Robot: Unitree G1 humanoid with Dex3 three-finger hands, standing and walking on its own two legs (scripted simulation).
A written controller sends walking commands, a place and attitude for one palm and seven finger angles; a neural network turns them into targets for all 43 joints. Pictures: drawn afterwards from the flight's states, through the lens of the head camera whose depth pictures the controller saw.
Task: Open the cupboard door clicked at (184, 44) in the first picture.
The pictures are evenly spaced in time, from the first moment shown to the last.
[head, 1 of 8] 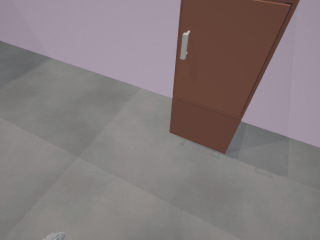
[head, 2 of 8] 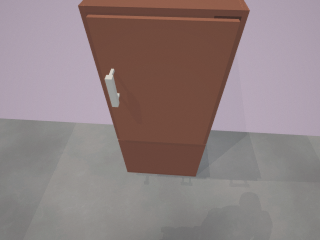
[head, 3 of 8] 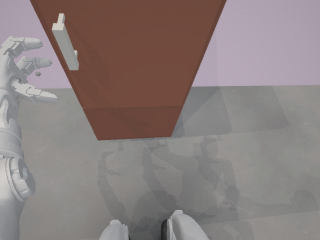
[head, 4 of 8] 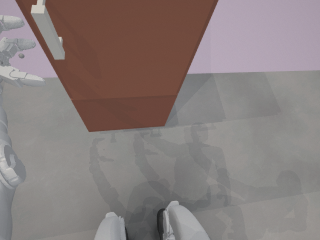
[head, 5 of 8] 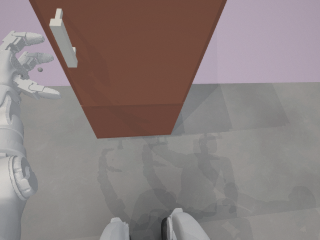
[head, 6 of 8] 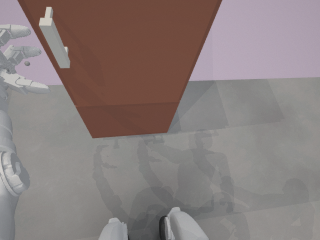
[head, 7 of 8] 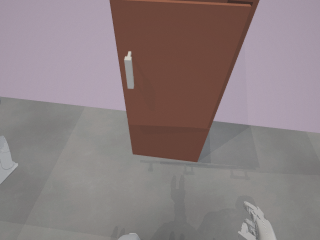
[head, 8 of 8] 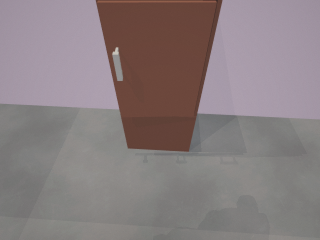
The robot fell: no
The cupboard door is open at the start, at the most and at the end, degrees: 0 5 5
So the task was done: no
